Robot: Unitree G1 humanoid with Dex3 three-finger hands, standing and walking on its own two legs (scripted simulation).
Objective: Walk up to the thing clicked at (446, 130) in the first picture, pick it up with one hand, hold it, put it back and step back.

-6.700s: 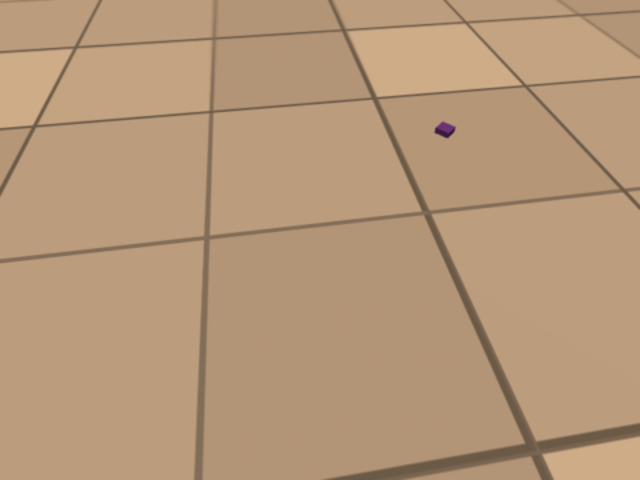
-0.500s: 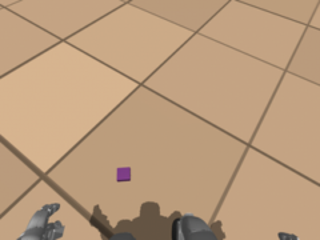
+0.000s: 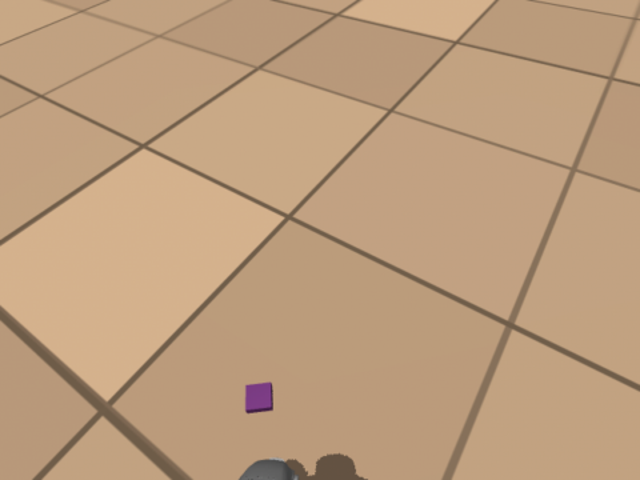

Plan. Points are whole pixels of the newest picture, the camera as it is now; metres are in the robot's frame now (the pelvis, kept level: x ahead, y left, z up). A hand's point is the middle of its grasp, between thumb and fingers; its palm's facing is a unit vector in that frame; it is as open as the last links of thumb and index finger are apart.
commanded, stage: walk up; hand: left
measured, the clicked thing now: (259, 397) +0.46 +0.23 -0.76
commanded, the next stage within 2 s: none
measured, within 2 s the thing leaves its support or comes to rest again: neither
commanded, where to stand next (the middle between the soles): +0.08 -0.02 m, yaw +1 degrees
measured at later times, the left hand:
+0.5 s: hand out of the picture +0.04 +0.26 -0.17, palm faces +0.00 -0.90 -0.43, open 7.4 cm
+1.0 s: hand out of the picture +0.00 +0.29 -0.16, palm faces +0.08 -0.92 -0.37, open 7.4 cm
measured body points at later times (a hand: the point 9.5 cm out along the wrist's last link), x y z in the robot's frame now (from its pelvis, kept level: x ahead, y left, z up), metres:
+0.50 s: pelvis -0.03 -0.01 -0.04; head +0.03 -0.03 +0.41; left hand +0.04 +0.31 -0.14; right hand +0.15 -0.31 -0.15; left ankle +0.11 +0.13 -0.73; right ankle -0.03 -0.11 -0.74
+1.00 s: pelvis -0.01 +0.01 -0.01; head -0.01 +0.02 +0.44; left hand +0.00 +0.34 -0.13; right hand +0.10 -0.30 -0.11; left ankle -0.02 +0.13 -0.74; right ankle +0.03 -0.13 -0.70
